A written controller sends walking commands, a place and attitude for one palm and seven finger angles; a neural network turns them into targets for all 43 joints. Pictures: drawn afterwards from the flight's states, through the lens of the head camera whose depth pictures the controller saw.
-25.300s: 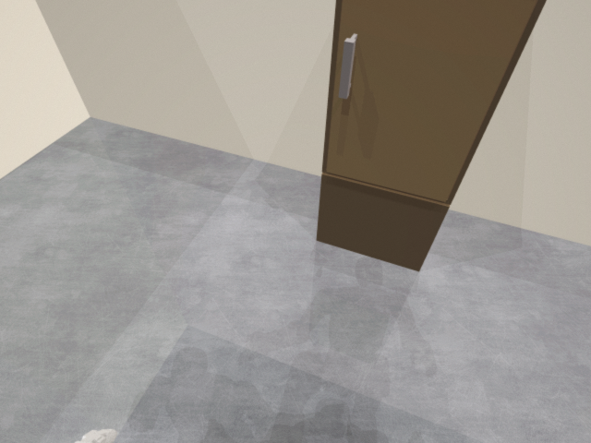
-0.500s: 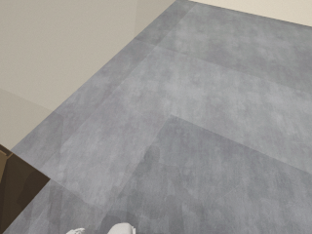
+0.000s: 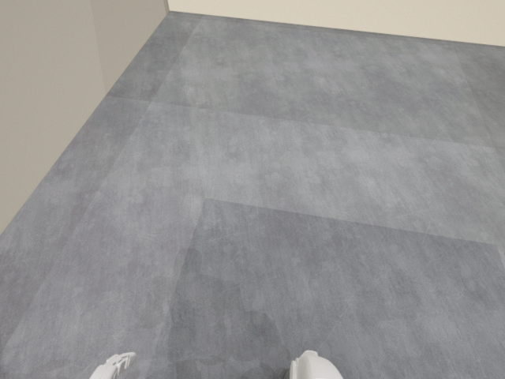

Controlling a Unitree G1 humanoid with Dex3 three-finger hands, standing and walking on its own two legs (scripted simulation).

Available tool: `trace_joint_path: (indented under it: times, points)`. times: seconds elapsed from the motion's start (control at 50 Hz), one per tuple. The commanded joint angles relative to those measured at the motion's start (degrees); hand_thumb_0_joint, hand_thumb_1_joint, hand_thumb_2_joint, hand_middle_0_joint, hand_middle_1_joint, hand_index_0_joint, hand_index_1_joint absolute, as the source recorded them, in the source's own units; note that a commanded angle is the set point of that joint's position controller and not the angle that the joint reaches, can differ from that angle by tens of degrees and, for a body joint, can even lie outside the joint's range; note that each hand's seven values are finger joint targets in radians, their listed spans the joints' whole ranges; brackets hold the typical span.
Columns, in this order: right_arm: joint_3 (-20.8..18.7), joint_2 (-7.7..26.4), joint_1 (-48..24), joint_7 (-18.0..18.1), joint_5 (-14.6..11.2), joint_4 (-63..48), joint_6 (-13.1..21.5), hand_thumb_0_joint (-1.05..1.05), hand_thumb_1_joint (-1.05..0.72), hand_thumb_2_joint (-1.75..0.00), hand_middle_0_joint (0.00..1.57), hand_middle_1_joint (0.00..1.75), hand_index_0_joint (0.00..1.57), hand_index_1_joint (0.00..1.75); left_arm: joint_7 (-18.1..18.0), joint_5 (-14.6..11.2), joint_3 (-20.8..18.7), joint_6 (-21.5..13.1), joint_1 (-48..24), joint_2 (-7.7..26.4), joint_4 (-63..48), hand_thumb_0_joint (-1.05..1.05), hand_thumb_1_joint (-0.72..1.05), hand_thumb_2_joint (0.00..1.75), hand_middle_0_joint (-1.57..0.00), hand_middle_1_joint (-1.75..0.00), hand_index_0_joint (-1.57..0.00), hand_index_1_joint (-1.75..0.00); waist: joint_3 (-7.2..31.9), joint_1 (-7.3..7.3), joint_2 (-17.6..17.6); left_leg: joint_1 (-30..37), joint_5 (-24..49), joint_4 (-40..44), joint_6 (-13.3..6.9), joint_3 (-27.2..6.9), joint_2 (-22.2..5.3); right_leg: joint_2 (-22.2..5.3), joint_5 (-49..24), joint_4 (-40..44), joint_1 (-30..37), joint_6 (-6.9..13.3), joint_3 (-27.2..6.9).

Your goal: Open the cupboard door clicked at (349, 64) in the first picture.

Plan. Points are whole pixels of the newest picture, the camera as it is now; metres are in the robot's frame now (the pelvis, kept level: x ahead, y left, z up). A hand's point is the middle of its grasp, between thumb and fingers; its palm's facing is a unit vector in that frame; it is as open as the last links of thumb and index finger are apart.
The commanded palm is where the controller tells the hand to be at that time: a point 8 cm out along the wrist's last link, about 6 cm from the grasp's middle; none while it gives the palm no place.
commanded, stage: walk to a spot facing it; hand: left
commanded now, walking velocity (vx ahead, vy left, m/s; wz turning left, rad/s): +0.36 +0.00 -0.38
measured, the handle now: out of the picture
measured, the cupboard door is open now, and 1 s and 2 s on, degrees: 42 42 42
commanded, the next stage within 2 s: turn to face it in 0.54 s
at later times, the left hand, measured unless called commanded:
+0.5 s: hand (179, 310) +0.26 +0.16 -0.19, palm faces -0.07 -0.98 -0.19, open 7.2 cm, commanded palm none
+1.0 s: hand (232, 194) +0.54 +0.07 -0.17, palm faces -0.04 -0.98 -0.17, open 7.3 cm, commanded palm none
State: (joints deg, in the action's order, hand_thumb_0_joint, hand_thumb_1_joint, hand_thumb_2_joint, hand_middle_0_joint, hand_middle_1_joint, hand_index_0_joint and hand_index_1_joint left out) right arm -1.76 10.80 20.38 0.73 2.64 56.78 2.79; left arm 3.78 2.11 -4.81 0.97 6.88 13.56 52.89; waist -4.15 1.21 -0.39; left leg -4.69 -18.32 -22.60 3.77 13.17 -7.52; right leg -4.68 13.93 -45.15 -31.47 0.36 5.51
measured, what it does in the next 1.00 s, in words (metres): walks ahead: right foot, then left foot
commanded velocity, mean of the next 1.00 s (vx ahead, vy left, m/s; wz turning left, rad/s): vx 0.20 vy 0.00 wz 0.07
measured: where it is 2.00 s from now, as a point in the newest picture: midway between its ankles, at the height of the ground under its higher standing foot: (291, 288)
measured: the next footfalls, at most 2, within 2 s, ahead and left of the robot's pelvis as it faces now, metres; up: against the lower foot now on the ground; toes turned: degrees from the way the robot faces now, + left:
right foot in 0.08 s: +0.17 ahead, -0.13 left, +0.00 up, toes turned -9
left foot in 0.48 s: +0.39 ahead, +0.08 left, +0.00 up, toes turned -1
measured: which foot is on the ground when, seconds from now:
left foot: down 0.00-0.08, up 0.10-0.46, down 0.48-0.82, up 0.84-1.00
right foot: up 0.00-0.06, down 0.08-0.50, up 0.52-0.80, down 0.82-1.00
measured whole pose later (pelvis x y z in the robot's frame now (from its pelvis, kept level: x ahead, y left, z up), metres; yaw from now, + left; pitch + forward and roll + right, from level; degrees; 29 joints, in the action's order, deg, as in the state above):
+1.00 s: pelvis +0.42 -0.09 +0.00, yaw -2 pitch +0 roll +1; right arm -2.5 8.9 18.9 0.3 0.8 62.4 -2.2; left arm -1.2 1.6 -2.9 -2.0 6.8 9.0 56.2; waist -3.2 2.7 -2.3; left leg -22.3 -28.9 -51.4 3.1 6.2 -3.7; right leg -7.9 15.9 -31.3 -14.3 -0.6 12.7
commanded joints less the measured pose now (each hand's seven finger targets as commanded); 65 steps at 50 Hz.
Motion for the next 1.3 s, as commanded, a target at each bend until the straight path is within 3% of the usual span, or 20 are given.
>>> trace_joint_path:
  times: [0.0, 0.04, 0.06, 0.08, 0.2, 0.36, 0.42, 0.44, 0.48, 0.54, 0.62, 0.74, 0.82, 0.84, 0.9, 1.02, 1.06, 1.08, 1.18, 1.28]
  points:
    - [-2.4, 10.7, 2.3, 0.1, -0.3, -2.0, 0.7, 0.00, -0.90, -0.90, 0.20, 0.30, 0.20, 0.30, 0.2, -0.2, -0.1, -1.7, -1.4, 2.0, -3.5, 0.00, 0.90, 0.90, -0.20, -0.30, -0.20, -0.30, 2.1, -1.55, 7.8, -3.5, 20.1, 1.9, -7.0, -2.5, -11.7, 3.6, -0.5, 7.8, 13.0, 2.0, 3.8]
    - [-1.7, 9.2, -0.6, -0.5, -1.4, -3.0, 0.6, 0.00, -0.90, -0.90, 0.20, 0.30, 0.20, 0.30, -0.9, 0.1, -2.0, -2.9, 15.9, 8.7, 1.7, 0.00, 0.90, 0.90, -0.20, -0.30, -0.20, -0.30, 10.4, -10.27, -3.5, -18.4, 21.9, -25.3, -3.2, 3.0, -5.6, -1.1, 5.7, 15.1, 41.0, 6.6, -4.9]
    - [-0.9, 5.1, -1.4, -0.7, -2.6, -5.9, 0.7, 0.00, -0.90, -0.90, 0.20, 0.30, 0.20, 0.30, -2.0, -0.4, -4.0, -3.2, 23.9, 16.5, 3.4, 0.00, 0.90, 0.90, -0.20, -0.30, -0.20, -0.30, 16.6, -12.55, -21.4, -35.0, -16.3, -47.0, -0.4, 1.1, 4.2, -19.6, 7.3, 26.1, 51.0, 13.5, -35.7]
    - [-1.6, 7.5, -5.3, -0.4, -2.3, -6.8, 0.5, 0.00, -0.90, -0.90, 0.20, 0.30, 0.20, 0.30, -3.1, -1.7, -3.7, -2.7, 21.3, 16.5, 3.0, 0.00, 0.90, 0.90, -0.20, -0.30, -0.20, -0.30, 12.4, -11.30, -13.8, -39.0, -16.6, -53.7, -1.6, -9.4, 1.4, -21.6, 8.1, 31.1, 44.8, 15.7, -40.3]
    - [-1.6, 3.6, -0.4, -0.9, -1.0, -1.2, -1.3, 0.00, -0.90, -0.90, 0.20, 0.30, 0.20, 0.30, -3.8, -0.8, -0.6, -4.5, 5.4, 6.4, 0.0, 0.00, 0.90, 0.90, -0.20, -0.30, -0.20, -0.30, 5.3, 0.37, -5.2, -24.5, -0.9, -35.5, -0.3, -9.9, -2.0, -9.9, -6.9, 31.8, 19.3, 11.2, -13.6]
    - [-1.7, 2.9, -11.6, -2.1, -1.3, -5.0, 0.1, 0.00, -0.90, -0.90, 0.20, 0.30, 0.20, 0.30, -3.3, -1.2, -0.6, -5.5, 11.2, 6.2, 4.9, 0.00, 0.90, 0.90, -0.20, -0.30, -0.20, -0.30, 1.3, -2.33, -5.7, -23.9, 6.0, -14.7, -1.2, -7.5, 1.9, -8.3, -11.2, 31.3, 26.7, 10.1, -13.8]
    - [-2.2, 4.9, -5.9, -1.5, -1.1, -2.6, 0.9, 0.00, -0.90, -0.90, 0.20, 0.30, 0.20, 0.30, -3.6, -1.5, -0.5, -5.3, 10.2, 6.0, 5.4, 0.00, 0.90, 0.90, -0.20, -0.30, -0.20, -0.30, 2.8, 1.64, -2.5, -9.4, 9.6, -5.6, -2.6, -6.3, 3.9, -5.6, -17.0, 22.5, 22.8, 7.6, -10.8]
    - [-3.0, 8.0, 1.1, -0.9, -0.7, -0.3, 1.3, 0.00, -0.90, -0.90, 0.20, 0.30, 0.20, 0.30, -3.5, -1.6, -0.3, -5.2, 9.8, 4.7, 4.8, 0.00, 0.90, 0.90, -0.20, -0.30, -0.20, -0.30, 5.9, 4.55, 2.9, 3.3, 8.8, -3.4, -4.6, -11.1, 0.8, -2.5, -16.7, 11.4, 15.1, 5.6, -8.5]
    - [-4.3, 15.8, 13.0, 0.2, 0.1, 1.6, 0.8, 0.00, -0.90, -0.90, 0.20, 0.30, 0.20, 0.30, -3.0, -1.6, 1.1, -5.5, 9.2, 1.7, 1.7, 0.00, 0.90, 0.90, -0.20, -0.30, -0.20, -0.30, 11.9, 7.61, 15.7, 16.0, 5.2, 5.9, -16.1, -40.6, -21.6, 6.9, 18.2, -20.9, -4.1, 2.1, -3.8]
    - [-2.4, 8.5, 2.4, 0.4, -0.4, -0.6, 1.3, 0.00, -0.90, -0.90, 0.20, 0.30, 0.20, 0.30, -2.5, -0.8, 0.1, -4.6, 4.4, 1.6, 1.9, 0.00, 0.90, 0.90, -0.20, -0.30, -0.20, -0.30, 1.4, 2.78, 8.5, -2.7, 1.0, 11.0, -13.1, -30.3, -18.1, -0.6, 8.2, -30.0, -7.9, 1.3, -8.0]
    - [-1.9, 7.1, -1.0, 0.8, -0.8, -0.1, 2.1, 0.00, -0.90, -0.90, 0.20, 0.30, 0.20, 0.30, -1.4, -0.6, 0.6, -2.3, 6.5, -1.4, 2.4, 0.00, 0.90, 0.90, -0.20, -0.30, -0.20, -0.30, 3.9, -0.62, 9.1, -5.6, 18.7, 9.3, -10.1, -10.2, -12.0, -1.8, 3.8, -11.8, 0.6, -0.6, -4.1]
    - [-1.5, 6.5, -1.8, 0.4, -1.5, 2.2, 0.0, 0.00, -0.90, -0.90, 0.20, 0.30, 0.20, 0.30, -2.6, -0.5, 1.4, -3.1, 10.4, -0.6, 5.5, 0.00, 0.90, 0.90, -0.20, -0.30, -0.20, -0.30, 4.1, -2.89, 5.9, -14.2, 12.7, 0.6, -7.5, -8.7, -4.6, 2.3, -7.3, 14.4, 23.3, -1.4, 2.5]
    - [-1.0, 1.8, -1.7, -0.1, -2.0, 0.7, -1.8, 0.00, -0.90, -0.90, 0.20, 0.30, 0.20, 0.30, -4.2, -0.7, -0.9, -3.5, 15.3, 11.1, 6.4, 0.00, 0.90, 0.90, -0.20, -0.30, -0.20, -0.30, 7.9, -6.06, -13.3, -24.8, -19.5, -29.3, -1.6, -6.4, 4.9, -22.4, -16.3, 27.8, 31.5, 9.7, -19.1]
    - [-1.2, 2.6, -3.3, 0.2, -2.2, 0.5, -2.0, 0.00, -0.90, -0.90, 0.20, 0.30, 0.20, 0.30, -4.8, -0.8, -1.0, -3.7, 13.8, 9.8, 6.3, 0.00, 0.90, 0.90, -0.20, -0.30, -0.20, -0.30, 7.9, -5.89, -19.0, -28.0, -18.6, -37.2, -1.4, -9.5, 3.4, -22.1, -26.8, 26.4, 32.5, 10.9, -18.8]
    - [-1.3, 1.6, -4.1, -0.3, -2.5, 0.5, -2.7, 0.00, -0.90, -0.90, 0.20, 0.30, 0.20, 0.30, -5.7, -0.6, -0.5, -2.8, 8.3, 6.3, 4.2, 0.00, 0.90, 0.90, -0.20, -0.30, -0.20, -0.30, 7.5, -3.22, -10.9, -25.8, -14.4, -35.4, -1.1, -11.0, 1.3, -19.2, -34.6, 22.9, 29.3, 8.5, -5.0]
    - [-1.7, 2.8, 2.8, -1.6, -1.4, 0.6, -3.6, 0.00, -0.90, -0.90, 0.20, 0.30, 0.20, 0.30, -5.1, -1.4, -0.9, -1.5, 2.5, 5.3, 0.6, 0.00, 0.90, 0.90, -0.20, -0.30, -0.20, -0.30, 5.1, 1.96, -0.3, -6.7, 9.9, -5.6, -1.7, -5.9, 3.3, -13.3, -8.3, 12.1, 14.3, 0.4, 6.4]
    - [-4.2, 13.4, 6.6, -0.5, -0.5, -0.9, -3.1, 0.00, -0.90, -0.90, 0.20, 0.30, 0.20, 0.30, -4.9, -1.9, 0.3, -0.4, 0.9, 1.4, -3.7, 0.00, 0.90, 0.90, -0.20, -0.30, -0.20, -0.30, 7.4, 4.67, 21.2, -2.8, 32.5, 4.0, -15.3, -37.4, -18.1, -1.4, 26.6, -11.2, -0.3, -5.2, 3.1]
    - [-4.6, 14.1, 7.1, 0.0, -0.4, -1.4, -3.2, 0.00, -0.90, -0.90, 0.20, 0.30, 0.20, 0.30, -5.1, -1.2, 0.4, -0.2, -2.3, 2.4, -5.6, 0.00, 0.90, 0.90, -0.20, -0.30, -0.20, -0.30, 7.2, 5.00, 11.2, -5.2, 24.3, 3.2, -17.2, -38.2, -18.1, -0.8, 24.1, -17.9, -0.2, -4.2, -2.1]
    - [-4.0, 11.9, -3.6, 0.8, -0.8, -4.5, -2.6, 0.00, -0.90, -0.90, 0.20, 0.30, 0.20, 0.30, -4.4, -1.5, 0.0, -0.2, -0.9, 1.6, -3.5, 0.00, 0.90, 0.90, -0.20, -0.30, -0.20, -0.30, 7.9, 0.77, 11.1, -4.6, 32.5, 0.0, -12.5, -26.0, -8.8, 0.4, 13.9, -13.1, 0.6, -4.8, -4.4]
    - [-5.0, 13.7, -10.2, -0.1, -1.1, -7.3, -4.2, 0.00, -0.90, -0.90, 0.20, 0.30, 0.20, 0.30, -4.4, -1.5, -0.3, -0.5, 6.4, 3.0, -2.8, 0.00, 0.90, 0.90, -0.20, -0.30, -0.20, -0.30, 7.9, -2.00, 9.5, -13.5, 18.0, -1.6, -9.9, -25.5, -4.5, 4.3, 5.0, 11.0, 17.5, -3.9, -1.0]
